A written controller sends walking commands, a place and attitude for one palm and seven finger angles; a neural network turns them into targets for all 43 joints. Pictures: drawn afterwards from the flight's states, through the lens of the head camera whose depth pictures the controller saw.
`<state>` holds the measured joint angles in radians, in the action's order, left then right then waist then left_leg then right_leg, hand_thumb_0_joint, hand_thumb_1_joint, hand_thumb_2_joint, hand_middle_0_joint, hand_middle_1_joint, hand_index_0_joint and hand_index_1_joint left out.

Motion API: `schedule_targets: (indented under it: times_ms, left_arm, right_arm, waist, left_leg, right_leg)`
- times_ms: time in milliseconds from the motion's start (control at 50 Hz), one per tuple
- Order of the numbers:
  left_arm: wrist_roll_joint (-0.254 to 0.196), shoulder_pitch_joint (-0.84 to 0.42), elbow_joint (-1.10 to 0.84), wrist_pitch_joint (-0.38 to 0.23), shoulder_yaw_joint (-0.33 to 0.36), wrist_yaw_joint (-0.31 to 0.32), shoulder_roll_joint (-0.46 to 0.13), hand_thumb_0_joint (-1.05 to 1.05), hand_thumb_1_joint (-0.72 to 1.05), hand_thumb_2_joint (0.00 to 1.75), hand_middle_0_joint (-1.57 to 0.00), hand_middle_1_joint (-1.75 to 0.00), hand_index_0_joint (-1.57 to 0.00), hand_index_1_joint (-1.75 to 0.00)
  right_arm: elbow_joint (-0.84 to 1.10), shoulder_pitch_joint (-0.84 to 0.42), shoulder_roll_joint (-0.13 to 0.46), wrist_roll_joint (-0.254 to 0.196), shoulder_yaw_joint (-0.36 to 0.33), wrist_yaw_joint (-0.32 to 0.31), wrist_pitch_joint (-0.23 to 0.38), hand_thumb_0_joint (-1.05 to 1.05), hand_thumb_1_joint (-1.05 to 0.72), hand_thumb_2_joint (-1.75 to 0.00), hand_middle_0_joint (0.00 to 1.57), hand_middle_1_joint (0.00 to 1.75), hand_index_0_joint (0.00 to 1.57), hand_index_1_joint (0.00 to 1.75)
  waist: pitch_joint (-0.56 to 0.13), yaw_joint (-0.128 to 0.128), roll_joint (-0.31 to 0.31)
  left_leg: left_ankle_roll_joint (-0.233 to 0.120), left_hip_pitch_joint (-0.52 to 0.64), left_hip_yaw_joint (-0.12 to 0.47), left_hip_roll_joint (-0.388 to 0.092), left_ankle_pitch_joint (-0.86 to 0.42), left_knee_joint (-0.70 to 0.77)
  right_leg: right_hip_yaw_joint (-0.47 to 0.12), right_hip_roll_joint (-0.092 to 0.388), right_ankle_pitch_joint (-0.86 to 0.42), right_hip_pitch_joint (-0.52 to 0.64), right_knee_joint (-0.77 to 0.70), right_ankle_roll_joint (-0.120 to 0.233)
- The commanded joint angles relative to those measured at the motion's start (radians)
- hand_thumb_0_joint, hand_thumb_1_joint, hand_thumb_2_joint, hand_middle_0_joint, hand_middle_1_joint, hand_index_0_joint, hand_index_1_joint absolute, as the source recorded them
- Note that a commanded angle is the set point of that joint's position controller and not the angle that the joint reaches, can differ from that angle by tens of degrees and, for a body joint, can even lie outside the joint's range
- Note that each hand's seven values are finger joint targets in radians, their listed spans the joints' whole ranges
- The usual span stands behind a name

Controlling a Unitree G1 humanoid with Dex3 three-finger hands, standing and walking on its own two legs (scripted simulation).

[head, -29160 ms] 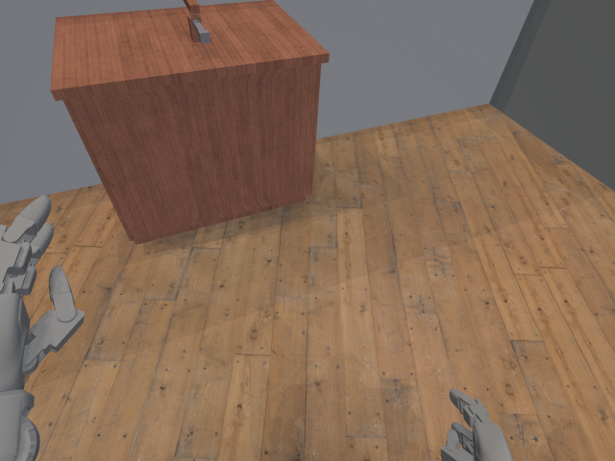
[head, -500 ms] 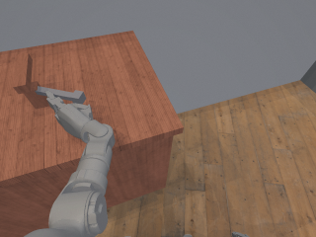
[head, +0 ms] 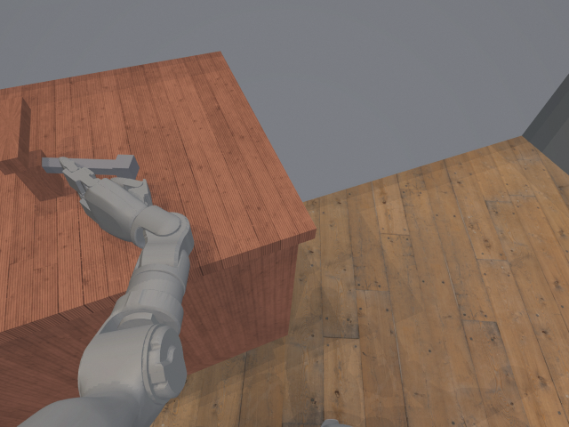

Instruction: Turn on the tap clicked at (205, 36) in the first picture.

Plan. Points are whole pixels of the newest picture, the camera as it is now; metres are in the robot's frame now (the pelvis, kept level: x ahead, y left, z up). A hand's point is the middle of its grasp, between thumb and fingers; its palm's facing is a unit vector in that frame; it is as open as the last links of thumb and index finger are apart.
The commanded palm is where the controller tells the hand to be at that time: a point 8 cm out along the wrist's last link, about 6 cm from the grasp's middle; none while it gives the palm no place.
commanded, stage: lift the hand up off the lever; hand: left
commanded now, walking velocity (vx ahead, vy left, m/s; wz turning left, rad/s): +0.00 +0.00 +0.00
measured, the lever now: (126, 167) +0.48 +0.23 +0.08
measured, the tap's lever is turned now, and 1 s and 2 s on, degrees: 67 74 74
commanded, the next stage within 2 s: none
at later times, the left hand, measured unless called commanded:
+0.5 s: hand (138, 175) +0.47 +0.21 +0.08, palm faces +0.82 -0.55 -0.12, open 7.8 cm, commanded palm +0.40 +0.21 +0.09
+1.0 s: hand (132, 177) +0.44 +0.20 +0.10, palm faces +0.82 -0.56 -0.12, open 7.8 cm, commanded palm +0.38 +0.21 +0.11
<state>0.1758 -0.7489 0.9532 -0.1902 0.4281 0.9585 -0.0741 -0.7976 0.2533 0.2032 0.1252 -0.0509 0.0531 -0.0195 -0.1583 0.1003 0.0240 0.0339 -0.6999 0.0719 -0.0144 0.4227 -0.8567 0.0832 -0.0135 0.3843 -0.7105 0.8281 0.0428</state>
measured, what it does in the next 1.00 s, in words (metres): stands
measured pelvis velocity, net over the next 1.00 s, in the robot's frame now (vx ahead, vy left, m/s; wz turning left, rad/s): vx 0.01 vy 0.01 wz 0.00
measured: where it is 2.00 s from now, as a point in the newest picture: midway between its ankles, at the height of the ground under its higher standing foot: outside the picture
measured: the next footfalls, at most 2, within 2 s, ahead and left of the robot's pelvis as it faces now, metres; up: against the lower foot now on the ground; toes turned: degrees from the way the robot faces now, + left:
none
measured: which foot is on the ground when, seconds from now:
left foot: down 0.00-1.00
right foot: down 0.00-1.00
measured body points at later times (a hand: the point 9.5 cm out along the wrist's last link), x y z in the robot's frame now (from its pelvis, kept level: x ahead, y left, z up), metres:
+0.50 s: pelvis +0.01 +0.01 +0.01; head +0.07 +0.01 +0.45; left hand +0.42 +0.23 +0.09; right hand +0.05 -0.24 -0.13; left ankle -0.01 +0.14 -0.70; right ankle +0.01 -0.09 -0.70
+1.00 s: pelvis +0.01 +0.01 +0.02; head +0.05 +0.00 +0.46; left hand +0.39 +0.23 +0.11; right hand +0.11 -0.23 -0.12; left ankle -0.01 +0.14 -0.70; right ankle +0.01 -0.09 -0.70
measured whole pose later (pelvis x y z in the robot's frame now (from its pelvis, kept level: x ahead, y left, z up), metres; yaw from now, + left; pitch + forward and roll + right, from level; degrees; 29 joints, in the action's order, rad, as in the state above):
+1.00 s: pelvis +0.01 +0.01 +0.02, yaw +0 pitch +11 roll -1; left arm 0.13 -0.65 0.74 -0.03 0.35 0.92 -0.01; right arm -0.78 0.21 0.19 0.11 -0.05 0.05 -0.04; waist -0.14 0.05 0.03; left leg 0.03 -0.54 0.07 -0.01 0.40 -0.75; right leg 0.08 -0.01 0.36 -0.55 0.72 0.03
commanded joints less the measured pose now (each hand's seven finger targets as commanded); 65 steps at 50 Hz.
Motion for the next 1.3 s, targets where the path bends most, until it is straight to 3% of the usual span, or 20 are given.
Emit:
schedule_targets:
  times_ms: [0, 20, 60, 120, 140, 240, 300, 320, 480, 640, 800, 820, 960, 1020, 1060, 1160, 1200, 1220, 1240, 1280]
  left_arm:
    - [0.041, -0.482, -0.145, -0.056, -0.036, -0.003, -0.166, 0.0, 0.9, 0.9, -0.15, -0.15, -0.15, -0.15]
    - [0.042, -0.501, -0.143, -0.06, -0.02, 0.0, -0.185, 0.0, 0.9, 0.9, -0.15, -0.15, -0.15, -0.15]
    - [0.045, -0.515, -0.112, -0.06, -0.026, 0.001, -0.179, 0.0, 0.9, 0.9, -0.15, -0.15, -0.15, -0.15]
    - [0.039, -0.495, -0.128, -0.062, 0.012, 0.003, -0.218, 0.0, 0.9, 0.9, -0.15, -0.15, -0.15, -0.15]
    - [0.039, -0.5, -0.15, -0.065, -0.009, -0.001, -0.199, 0.0, 0.9, 0.9, -0.15, -0.15, -0.15, -0.15]
    - [0.033, -0.474, -0.171, -0.046, -0.025, -0.005, -0.173, 0.0, 0.9, 0.9, -0.15, -0.15, -0.15, -0.15]
    - [0.029, -0.484, -0.179, -0.04, -0.01, -0.003, -0.194, 0.0, 0.9, 0.9, -0.15, -0.15, -0.15, -0.15]
    - [0.029, -0.48, -0.204, -0.042, -0.001, -0.002, -0.204, 0.0, 0.9, 0.9, -0.15, -0.15, -0.15, -0.15]
    - [0.011, -0.386, -0.283, -0.005, -0.069, -0.024, -0.12, 0.0, 0.9, 0.9, -0.15, -0.15, -0.15, -0.15]
    - [0.009, -0.366, -0.378, 0.028, -0.105, -0.032, -0.091, 0.0, 0.9, 0.9, -0.15, -0.15, -0.15, -0.15]
    - [-0.004, -0.342, -0.398, 0.079, -0.132, -0.031, -0.05, 0.0, 0.9, 0.9, -0.15, -0.15, -0.15, -0.15]
    - [-0.002, -0.33, -0.397, 0.085, -0.103, -0.029, -0.081, 0.0, 0.9, 0.9, -0.15, -0.15, -0.15, -0.15]
    - [-0.002, -0.33, -0.434, 0.115, -0.141, -0.031, -0.047, 0.0, 0.9, 0.9, -0.15, -0.15, -0.15, -0.15]
    - [-0.005, -0.323, -0.455, 0.121, -0.127, -0.033, -0.067, 0.0, 0.9, 0.9, -0.15, -0.15, -0.15, -0.15]
    - [-0.008, -0.324, -0.464, 0.129, -0.17, -0.037, -0.024, 0.0, 0.9, 0.9, -0.15, -0.15, -0.15, -0.15]
    - [-0.021, -0.334, -0.436, 0.153, -0.148, -0.034, -0.047, 0.0, 0.9, 0.9, -0.15, -0.15, -0.15, -0.15]
    - [-0.014, -0.371, -0.456, 0.149, -0.139, -0.029, -0.067, 0.0, 0.9, 0.9, -0.15, -0.15, -0.15, -0.15]
    - [-0.008, -0.356, -0.473, 0.146, -0.109, -0.024, -0.1, 0.0, 0.9, 0.9, -0.15, -0.15, -0.15, -0.15]
    - [-0.004, -0.358, -0.473, 0.149, -0.149, -0.026, -0.061, 0.0, 0.9, 0.9, -0.15, -0.15, -0.15, -0.15]
    - [-0.001, -0.351, -0.464, 0.153, -0.152, -0.025, -0.057, 0.0, 0.9, 0.9, -0.15, -0.15, -0.15, -0.15]
  right_arm:
    - [0.081, 0.048, 0.128, 0.0, -0.038, -0.007, 0.026, 0.0, -0.9, -0.9, 0.2, 0.3, 0.2, 0.3]
    - [0.076, 0.05, 0.132, 0.001, -0.038, -0.007, 0.026, 0.0, -0.9, -0.9, 0.2, 0.3, 0.2, 0.3]
    - [0.075, 0.055, 0.133, 0.002, -0.037, -0.004, 0.026, 0.0, -0.9, -0.9, 0.2, 0.3, 0.2, 0.3]
    - [0.079, 0.069, 0.137, 0.004, -0.04, -0.002, 0.023, 0.0, -0.9, -0.9, 0.2, 0.3, 0.2, 0.3]
    - [0.083, 0.078, 0.134, 0.004, -0.04, 0.001, 0.021, 0.0, -0.9, -0.9, 0.2, 0.3, 0.2, 0.3]
    - [0.086, 0.079, 0.135, 0.001, -0.041, 0.009, 0.018, 0.0, -0.9, -0.9, 0.2, 0.3, 0.2, 0.3]
    - [0.088, 0.078, 0.139, 0.0, -0.041, 0.008, 0.021, 0.0, -0.9, -0.9, 0.2, 0.3, 0.2, 0.3]
    - [0.085, 0.078, 0.139, 0.001, -0.043, 0.006, 0.022, 0.0, -0.9, -0.9, 0.2, 0.3, 0.2, 0.3]
    - [0.094, 0.077, 0.134, -0.002, -0.047, 0.014, 0.019, 0.0, -0.9, -0.9, 0.2, 0.3, 0.2, 0.3]
    - [0.097, 0.049, 0.127, -0.007, -0.046, 0.009, 0.015, 0.0, -0.9, -0.9, 0.2, 0.3, 0.2, 0.3]
    - [0.107, 0.005, 0.12, -0.011, -0.039, -0.001, 0.009, 0.0, -0.9, -0.9, 0.2, 0.3, 0.2, 0.3]
    - [0.103, 0.004, 0.122, -0.011, -0.04, -0.005, 0.006, 0.0, -0.9, -0.9, 0.2, 0.3, 0.2, 0.3]
    - [0.115, -0.027, 0.112, -0.019, -0.034, -0.013, 0.004, 0.0, -0.9, -0.9, 0.2, 0.3, 0.2, 0.3]
    - [0.113, -0.038, 0.116, -0.023, -0.037, -0.019, 0.004, 0.0, -0.9, -0.9, 0.2, 0.3, 0.2, 0.3]
    - [0.115, -0.046, 0.11, -0.026, -0.034, -0.018, 0.007, 0.0, -0.9, -0.9, 0.2, 0.3, 0.2, 0.3]
    - [0.112, -0.071, 0.114, -0.033, -0.029, -0.03, 0.009, 0.0, -0.9, -0.9, 0.2, 0.3, 0.2, 0.3]
    - [0.108, -0.077, 0.113, -0.032, -0.028, -0.033, 0.011, 0.0, -0.9, -0.9, 0.2, 0.3, 0.2, 0.3]
    - [0.105, -0.073, 0.116, -0.029, -0.032, -0.036, 0.012, 0.0, -0.9, -0.9, 0.2, 0.3, 0.2, 0.3]
    - [0.109, -0.077, 0.109, -0.03, -0.029, -0.033, 0.013, 0.0, -0.9, -0.9, 0.2, 0.3, 0.2, 0.3]
    - [0.108, -0.076, 0.11, -0.029, -0.03, -0.031, 0.015, 0.0, -0.9, -0.9, 0.2, 0.3, 0.2, 0.3]
  waist:
    - [-0.32, 0.023, -0.037]
    - [-0.325, 0.022, -0.004]
    - [-0.324, 0.03, -0.014]
    - [-0.373, 0.01, 0.011]
    - [-0.391, 0.015, 0.0]
    - [-0.364, 0.015, 0.005]
    - [-0.347, 0.015, -0.024]
    - [-0.356, 0.006, 0.004]
    - [-0.354, -0.004, 0.013]
    - [-0.329, -0.016, 0.029]
    - [-0.303, -0.027, -0.014]
    - [-0.301, -0.035, -0.018]
    - [-0.296, -0.036, -0.033]
    - [-0.29, -0.044, -0.027]
    - [-0.288, -0.04, -0.02]
    - [-0.237, -0.041, -0.062]
    - [-0.251, -0.041, -0.047]
    - [-0.268, -0.058, -0.026]
    - [-0.271, -0.05, -0.013]
    - [-0.266, -0.048, -0.022]
  left_leg:
    - [-0.046, 0.081, -0.06, 0.029, -0.243, 0.071]
    - [-0.045, 0.085, -0.058, 0.031, -0.239, 0.071]
    - [-0.047, 0.086, -0.056, 0.03, -0.238, 0.071]
    - [-0.043, 0.108, -0.056, 0.03, -0.284, 0.07]
    - [-0.042, 0.119, -0.056, 0.028, -0.306, 0.071]
    - [-0.039, 0.141, -0.052, 0.023, -0.326, 0.084]
    - [-0.043, 0.122, -0.057, 0.026, -0.296, 0.094]
    - [-0.041, 0.137, -0.055, 0.026, -0.305, 0.097]
    - [-0.027, 0.209, -0.053, 0.018, -0.407, 0.114]
    - [-0.014, 0.26, -0.046, 0.014, -0.461, 0.132]
    - [-0.016, 0.259, -0.055, 0.021, -0.445, 0.147]
    - [-0.014, 0.26, -0.051, 0.021, -0.444, 0.152]
    - [-0.025, 0.27, -0.064, 0.023, -0.423, 0.165]
    - [-0.022, 0.276, -0.062, 0.023, -0.406, 0.179]
    - [-0.022, 0.291, -0.061, 0.023, -0.412, 0.181]
    - [-0.03, 0.262, -0.063, 0.029, -0.336, 0.207]
    - [-0.034, 0.266, -0.068, 0.031, -0.327, 0.206]
    - [-0.029, 0.271, -0.063, 0.031, -0.335, 0.21]
    - [-0.029, 0.279, -0.066, 0.031, -0.339, 0.21]
    - [-0.029, 0.277, -0.068, 0.03, -0.346, 0.205]
  right_leg:
    - [-0.035, 0.023, -0.292, 0.246, -0.121, -0.032]
    - [-0.037, 0.022, -0.279, 0.234, -0.117, -0.029]
    - [-0.032, 0.019, -0.267, 0.221, -0.116, -0.03]
    - [-0.032, 0.015, -0.314, 0.253, -0.108, -0.026]
    - [-0.028, 0.014, -0.335, 0.263, -0.103, -0.028]
    - [-0.02, 0.007, -0.334, 0.258, -0.111, -0.025]
    - [-0.025, 0.008, -0.325, 0.282, -0.128, -0.028]
    - [-0.025, 0.007, -0.326, 0.285, -0.126, -0.025]
    - [-0.008, 0.0, -0.385, 0.313, -0.131, -0.018]
    - [-0.001, 0.004, -0.403, 0.33, -0.14, -0.012]
    - [-0.001, 0.01, -0.416, 0.364, -0.162, -0.014]
    - [-0.001, 0.009, -0.411, 0.372, -0.163, -0.012]
    - [-0.01, 0.017, -0.427, 0.399, -0.184, -0.018]
    - [-0.012, 0.018, -0.407, 0.412, -0.196, -0.015]
    - [-0.009, 0.018, -0.403, 0.405, -0.198, -0.014]
    - [-0.017, 0.023, -0.339, 0.411, -0.232, -0.019]
    - [-0.024, 0.028, -0.337, 0.419, -0.239, -0.021]
    - [-0.023, 0.022, -0.332, 0.426, -0.234, -0.016]
    - [-0.023, 0.024, -0.339, 0.422, -0.23, -0.016]
    - [-0.02, 0.024, -0.348, 0.421, -0.229, -0.016]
